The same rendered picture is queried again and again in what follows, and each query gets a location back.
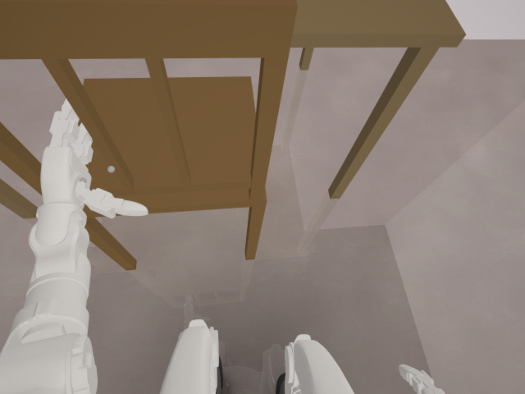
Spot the robot right shin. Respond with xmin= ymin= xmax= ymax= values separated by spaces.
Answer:
xmin=285 ymin=334 xmax=311 ymax=394

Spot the left robot hand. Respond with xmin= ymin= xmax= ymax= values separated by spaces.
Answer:
xmin=40 ymin=99 xmax=148 ymax=218

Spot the robot left thigh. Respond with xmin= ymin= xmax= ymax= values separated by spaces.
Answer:
xmin=160 ymin=326 xmax=219 ymax=394

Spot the right robot hand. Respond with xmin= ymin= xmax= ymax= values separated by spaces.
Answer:
xmin=399 ymin=364 xmax=445 ymax=394

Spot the table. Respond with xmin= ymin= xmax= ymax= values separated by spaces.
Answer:
xmin=0 ymin=0 xmax=466 ymax=218

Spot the left robot forearm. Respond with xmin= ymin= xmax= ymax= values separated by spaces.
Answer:
xmin=0 ymin=202 xmax=91 ymax=358

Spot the left robot upper arm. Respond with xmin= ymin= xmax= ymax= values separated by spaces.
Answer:
xmin=0 ymin=332 xmax=98 ymax=394

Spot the chair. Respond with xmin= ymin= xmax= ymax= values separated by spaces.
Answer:
xmin=0 ymin=0 xmax=298 ymax=270

